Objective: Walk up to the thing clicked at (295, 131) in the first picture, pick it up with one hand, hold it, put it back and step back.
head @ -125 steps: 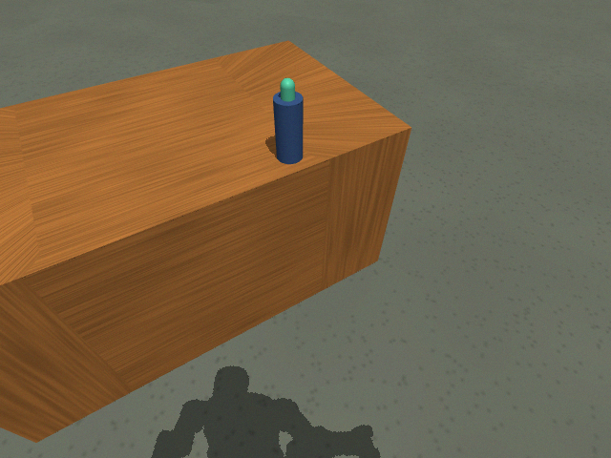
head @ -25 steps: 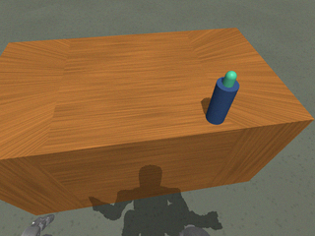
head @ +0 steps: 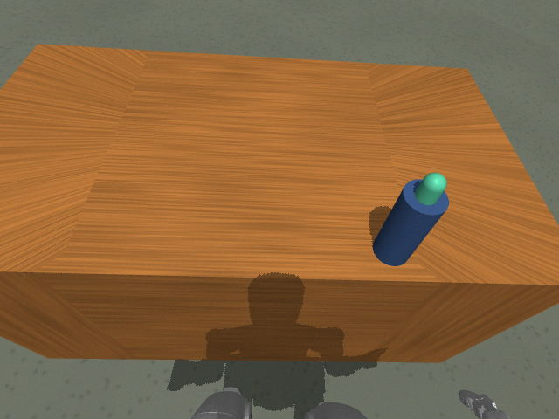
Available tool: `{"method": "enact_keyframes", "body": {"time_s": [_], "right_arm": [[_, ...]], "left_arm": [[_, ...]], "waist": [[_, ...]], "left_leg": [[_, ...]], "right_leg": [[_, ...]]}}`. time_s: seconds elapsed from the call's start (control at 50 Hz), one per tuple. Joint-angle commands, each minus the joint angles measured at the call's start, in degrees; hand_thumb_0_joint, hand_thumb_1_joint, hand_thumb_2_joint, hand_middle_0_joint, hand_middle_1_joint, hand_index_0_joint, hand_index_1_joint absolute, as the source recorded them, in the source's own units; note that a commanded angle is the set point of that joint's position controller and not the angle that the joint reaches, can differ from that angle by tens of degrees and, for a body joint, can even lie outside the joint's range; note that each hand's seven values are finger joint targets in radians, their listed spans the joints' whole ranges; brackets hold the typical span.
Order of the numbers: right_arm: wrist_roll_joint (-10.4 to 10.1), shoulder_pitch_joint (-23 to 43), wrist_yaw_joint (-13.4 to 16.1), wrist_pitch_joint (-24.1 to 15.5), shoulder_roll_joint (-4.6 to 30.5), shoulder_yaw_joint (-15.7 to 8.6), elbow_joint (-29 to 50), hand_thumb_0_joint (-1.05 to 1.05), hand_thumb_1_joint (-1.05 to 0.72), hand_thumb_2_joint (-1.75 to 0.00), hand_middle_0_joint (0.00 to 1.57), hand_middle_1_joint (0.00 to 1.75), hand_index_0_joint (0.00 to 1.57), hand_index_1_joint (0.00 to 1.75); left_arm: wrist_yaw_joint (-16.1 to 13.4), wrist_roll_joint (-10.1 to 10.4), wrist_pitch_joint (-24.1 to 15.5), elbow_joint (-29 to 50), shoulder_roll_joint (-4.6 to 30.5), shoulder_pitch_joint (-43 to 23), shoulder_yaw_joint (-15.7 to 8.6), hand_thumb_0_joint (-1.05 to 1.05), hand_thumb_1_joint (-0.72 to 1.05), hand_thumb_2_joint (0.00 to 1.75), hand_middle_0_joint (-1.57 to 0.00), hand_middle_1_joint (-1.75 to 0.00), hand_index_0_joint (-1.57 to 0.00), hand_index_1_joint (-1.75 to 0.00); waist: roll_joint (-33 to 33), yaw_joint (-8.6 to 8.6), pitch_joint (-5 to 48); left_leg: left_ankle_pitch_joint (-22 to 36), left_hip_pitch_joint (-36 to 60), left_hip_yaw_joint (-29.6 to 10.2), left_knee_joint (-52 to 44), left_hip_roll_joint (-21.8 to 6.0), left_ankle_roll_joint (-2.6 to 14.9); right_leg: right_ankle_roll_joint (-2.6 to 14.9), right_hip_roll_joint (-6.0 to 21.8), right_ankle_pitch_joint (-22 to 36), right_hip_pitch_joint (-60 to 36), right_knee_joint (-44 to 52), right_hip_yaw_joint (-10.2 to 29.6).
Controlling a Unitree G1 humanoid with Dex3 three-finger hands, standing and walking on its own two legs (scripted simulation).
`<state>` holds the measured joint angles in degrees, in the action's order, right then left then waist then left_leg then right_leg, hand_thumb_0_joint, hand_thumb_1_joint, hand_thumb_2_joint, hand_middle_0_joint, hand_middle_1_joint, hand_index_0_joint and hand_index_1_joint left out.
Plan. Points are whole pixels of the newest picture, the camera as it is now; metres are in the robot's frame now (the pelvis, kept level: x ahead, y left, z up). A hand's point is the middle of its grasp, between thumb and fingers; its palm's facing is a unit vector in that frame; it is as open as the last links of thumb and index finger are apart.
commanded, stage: walk up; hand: right
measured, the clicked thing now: (411, 218) +0.43 -0.20 +0.01
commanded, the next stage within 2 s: none
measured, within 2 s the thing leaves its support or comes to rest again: neither
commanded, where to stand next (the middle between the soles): +0.04 +0.01 m, yaw +1 degrees
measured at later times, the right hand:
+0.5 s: hand out of the picture +0.10 -0.27 -0.15, palm faces -0.11 +0.91 -0.39, open 7.4 cm
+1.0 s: hand out of the picture +0.06 -0.25 -0.13, palm faces -0.07 +0.92 -0.38, open 7.4 cm
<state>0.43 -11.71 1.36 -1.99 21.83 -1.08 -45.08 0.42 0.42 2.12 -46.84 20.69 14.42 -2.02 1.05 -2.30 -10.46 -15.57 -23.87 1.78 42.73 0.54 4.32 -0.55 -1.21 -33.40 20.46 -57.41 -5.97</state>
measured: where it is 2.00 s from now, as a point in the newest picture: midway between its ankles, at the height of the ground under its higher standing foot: outside the picture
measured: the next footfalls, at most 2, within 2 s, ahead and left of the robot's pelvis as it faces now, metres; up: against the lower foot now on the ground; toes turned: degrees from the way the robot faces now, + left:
right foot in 0.18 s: +0.01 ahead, -0.19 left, +0.00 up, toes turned -1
left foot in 0.48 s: +0.03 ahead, +0.14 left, +0.00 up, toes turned +2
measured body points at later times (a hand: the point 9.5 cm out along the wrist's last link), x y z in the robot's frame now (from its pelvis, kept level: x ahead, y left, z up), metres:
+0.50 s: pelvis -0.03 +0.01 -0.01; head +0.02 +0.00 +0.44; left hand -0.03 +0.37 -0.09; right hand +0.11 -0.32 -0.12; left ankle +0.01 +0.15 -0.71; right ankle -0.03 -0.19 -0.71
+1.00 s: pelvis -0.02 +0.01 +0.01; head -0.01 +0.02 +0.46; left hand +0.04 +0.32 -0.12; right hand +0.06 -0.30 -0.10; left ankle -0.01 +0.14 -0.71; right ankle +0.00 -0.11 -0.71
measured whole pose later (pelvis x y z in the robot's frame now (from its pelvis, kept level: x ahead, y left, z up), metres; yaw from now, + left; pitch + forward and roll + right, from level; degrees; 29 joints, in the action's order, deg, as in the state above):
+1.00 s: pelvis -0.02 +0.01 +0.01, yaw +3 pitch -2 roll +0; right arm 0.6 -10.8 -0.1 -1.9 21.3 -1.2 -58.6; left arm 1.3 -0.8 0.1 -56.9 20.9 10.1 -1.4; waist 0.7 -0.6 -3.8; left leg -17.6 -16.9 -1.1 36.6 -1.3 -0.9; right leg -0.3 1.0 -17.7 16.1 -36.0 -1.4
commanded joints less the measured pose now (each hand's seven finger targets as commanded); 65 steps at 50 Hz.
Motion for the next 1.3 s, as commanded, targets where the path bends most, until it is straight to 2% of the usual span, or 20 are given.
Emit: {"method": "enact_keyframes", "body": {"time_s": [0.0,0.14,0.16,0.18,0.2,0.22,0.3,0.36,0.44,0.46,0.48,0.52,0.58,0.7,0.76,0.82,0.86,0.9,1.0,1.28], "right_arm": [[-0.03,1.47,1.69,-0.78,13.84,-3.72,3.96,0.00,-0.90,-0.90,0.20,0.30,0.20,0.30],[2.46,4.57,-2.07,3.82,15.06,-5.75,5.01,0.00,-0.90,-0.90,0.20,0.30,0.20,0.30],[2.16,5.15,-2.34,4.36,12.68,-5.18,5.55,0.00,-0.90,-0.90,0.20,0.30,0.20,0.30],[2.11,7.20,-2.60,4.48,9.65,-4.46,7.57,0.00,-0.90,-0.90,0.20,0.30,0.20,0.30],[2.47,8.55,-2.22,4.97,10.96,-5.19,8.21,0.00,-0.90,-0.90,0.20,0.30,0.20,0.30],[2.78,9.11,-2.19,5.37,14.13,-6.44,7.75,0.00,-0.90,-0.90,0.20,0.30,0.20,0.30],[1.16,4.13,-3.82,4.60,11.52,-6.67,3.72,0.00,-0.90,-0.90,0.20,0.30,0.20,0.30],[1.11,8.98,-4.30,3.71,10.07,-6.16,4.48,0.00,-0.90,-0.90,0.20,0.30,0.20,0.30],[0.69,-1.16,-3.39,1.67,10.48,-6.89,-1.06,0.00,-0.90,-0.90,0.20,0.30,0.20,0.30],[0.99,-4.69,-2.65,1.08,13.56,-7.83,-2.75,0.00,-0.90,-0.90,0.20,0.30,0.20,0.30],[1.85,-5.04,-1.95,0.55,17.53,-8.47,-1.99,0.00,-0.90,-0.90,0.20,0.30,0.20,0.30],[0.15,0.54,-2.04,1.11,23.62,-9.13,-1.14,0.00,-0.90,-0.90,0.20,0.30,0.20,0.30],[0.71,5.68,-1.35,0.71,15.91,-5.86,-0.54,0.00,-0.90,-0.90,0.20,0.30,0.20,0.30],[0.25,7.08,-1.46,0.92,13.95,-4.20,-2.37,0.00,-0.90,-0.90,0.20,0.30,0.20,0.30],[-0.26,5.27,-0.66,1.39,12.12,-4.24,-4.77,0.00,-0.90,-0.90,0.20,0.30,0.20,0.30],[-0.66,-2.35,-0.95,-0.20,11.42,-4.00,-9.17,0.00,-0.90,-0.90,0.20,0.30,0.20,0.30],[-0.08,0.31,-0.61,-1.07,12.11,-3.79,-9.03,0.00,-0.90,-0.90,0.20,0.30,0.20,0.30],[0.53,3.16,-0.14,-1.91,13.90,-3.23,-8.25,0.00,-0.90,-0.90,0.20,0.30,0.20,0.30],[-0.07,5.18,-0.37,-1.80,11.60,-1.86,-10.46,0.00,-0.90,-0.90,0.20,0.30,0.20,0.30],[-0.08,8.03,-0.35,-1.19,11.49,-1.38,-14.76,0.00,-0.90,-0.90,0.20,0.30,0.20,0.30]], "left_arm": [[-0.23,0.21,-1.08,1.69,12.51,2.30,-3.98,0.00,0.90,0.90,-0.20,-0.30,-0.20,-0.30],[-3.33,-0.19,-4.87,-4.82,13.15,12.72,-4.47,0.00,0.90,0.90,-0.20,-0.30,-0.20,-0.30],[-3.91,-0.97,-5.54,-4.81,15.89,13.87,-5.18,0.00,0.90,0.90,-0.20,-0.30,-0.20,-0.30],[-4.44,-2.34,-6.11,-3.47,22.10,13.69,-6.76,0.00,0.90,0.90,-0.20,-0.30,-0.20,-0.30],[-4.86,-2.72,-5.96,-1.29,26.73,8.89,-7.92,0.00,0.90,0.90,-0.20,-0.30,-0.20,-0.30],[-5.22,-2.88,-6.24,0.54,27.95,3.60,-7.87,0.00,0.90,0.90,-0.20,-0.30,-0.20,-0.30],[-5.10,-2.89,-6.79,0.72,20.56,-0.14,-5.97,0.00,0.90,0.90,-0.20,-0.30,-0.20,-0.30],[-4.11,-3.33,-6.87,-0.16,20.24,6.83,-5.81,0.00,0.90,0.90,-0.20,-0.30,-0.20,-0.30],[-2.55,-2.09,-5.07,1.86,18.91,2.07,-4.98,0.00,0.90,0.90,-0.20,-0.30,-0.20,-0.30],[-2.40,-1.83,-4.70,2.07,14.74,4.77,-3.42,0.00,0.90,0.90,-0.20,-0.30,-0.20,-0.30],[-2.30,-1.16,-4.57,2.76,9.22,6.47,-1.75,0.00,0.90,0.90,-0.20,-0.30,-0.20,-0.30],[-3.35,-1.12,-4.11,0.73,17.48,1.86,-3.12,0.00,0.90,0.90,-0.20,-0.30,-0.20,-0.30],[-1.97,-0.50,-4.24,-2.87,16.24,5.33,-3.57,0.00,0.90,0.90,-0.20,-0.30,-0.20,-0.30],[-1.34,-1.96,-3.81,-6.18,14.44,6.90,-4.21,0.00,0.90,0.90,-0.20,-0.30,-0.20,-0.30],[-0.81,-3.09,-3.84,-3.51,20.91,-3.40,-4.89,0.00,0.90,0.90,-0.20,-0.30,-0.20,-0.30],[-0.59,-2.02,-3.65,-2.11,14.73,-10.44,-3.12,0.00,0.90,0.90,-0.20,-0.30,-0.20,-0.30],[-0.35,-1.45,-3.68,-3.91,13.11,-8.03,-2.61,0.00,0.90,0.90,-0.20,-0.30,-0.20,-0.30],[0.22,-1.05,-3.30,-5.01,11.68,-4.12,-2.18,0.00,0.90,0.90,-0.20,-0.30,-0.20,-0.30],[-0.09,-0.57,-4.30,-7.47,13.54,-7.19,-2.26,0.00,0.90,0.90,-0.20,-0.30,-0.20,-0.30],[-0.04,-0.45,-3.20,-12.01,12.49,-13.69,-1.35,0.00,0.90,0.90,-0.20,-0.30,-0.20,-0.30]], "waist": [[-4.20,1.16,13.93],[-9.84,-0.37,13.77],[-4.66,-1.48,13.08],[8.33,-2.31,10.48],[11.04,-1.90,8.69],[10.75,-0.58,5.68],[6.58,3.22,4.25],[10.36,-1.39,7.23],[9.46,3.38,14.73],[0.21,4.72,17.84],[-12.60,4.19,19.02],[-11.91,4.37,14.32],[-8.60,1.45,9.12],[-9.05,-0.88,7.80],[9.31,1.35,2.70],[3.24,5.90,4.53],[0.49,3.66,7.45],[-1.69,1.00,11.52],[-3.46,1.52,13.28],[0.83,2.13,12.45]], "left_leg": [[12.94,3.51,-18.06,-16.94,-15.14,10.27],[8.06,4.21,-9.71,-4.11,-6.61,6.43],[6.55,-2.82,-8.97,2.59,-5.24,4.40],[-2.28,-15.90,-5.48,12.91,1.21,0.33],[-17.65,-17.02,-10.14,20.39,-0.02,-2.41],[-16.75,-16.39,-13.41,27.04,-4.29,-3.09],[-9.47,-10.67,-8.01,20.36,-1.52,-4.43],[-9.68,-7.76,-1.81,7.28,-1.67,-3.72],[-0.03,12.60,2.66,-12.85,2.03,-3.47],[1.14,21.90,-4.75,-16.01,-1.43,-1.51],[3.75,27.32,-25.56,-17.70,-13.92,2.59],[-17.08,9.22,-37.41,-23.67,-22.64,13.61],[-9.24,5.07,-19.52,-18.32,-13.37,6.52],[-16.60,-5.98,-14.84,-15.05,-10.96,2.55],[-17.81,0.80,-2.69,7.67,-0.18,-3.22],[-2.98,11.67,-3.05,-7.28,-1.49,-2.67],[-3.41,10.51,-14.34,-16.83,-7.23,-0.01],[-6.90,10.92,-21.83,-21.54,-12.87,2.73],[9.37,8.12,-7.07,-15.01,-4.97,-2.62],[12.24,13.80,-6.53,-20.48,-6.62,-2.70]], "right_leg": [[1.67,4.15,-0.46,-0.96,-2.17,9.63],[-0.21,-0.04,17.53,-8.41,27.47,-0.98],[0.63,3.87,17.50,-12.97,30.62,6.22],[5.24,16.68,18.60,-15.69,36.51,25.75],[15.38,30.51,23.48,-8.27,39.19,38.21],[20.00,34.15,25.04,-3.58,39.56,43.59],[13.10,18.78,38.53,-4.22,29.21,14.36],[10.52,14.55,37.91,-10.02,26.95,11.66],[8.20,12.22,30.58,-4.69,14.32,7.57],[5.90,9.80,23.66,1.76,2.59,5.75],[1.82,4.30,0.95,13.87,-4.33,5.45],[2.52,6.08,-3.82,9.25,-3.93,8.87],[2.26,6.62,4.29,5.81,4.11,8.04],[3.85,2.61,11.68,-10.44,24.59,4.64],[12.43,20.70,-19.08,9.27,45.53,33.51],[7.68,12.16,1.87,8.32,35.67,17.11],[3.95,7.02,16.04,3.23,26.52,12.04],[2.66,4.51,14.59,0.65,22.47,9.95],[5.44,9.16,28.43,-10.68,30.05,13.40],[3.36,8.68,27.83,-12.05,36.88,10.70]]}}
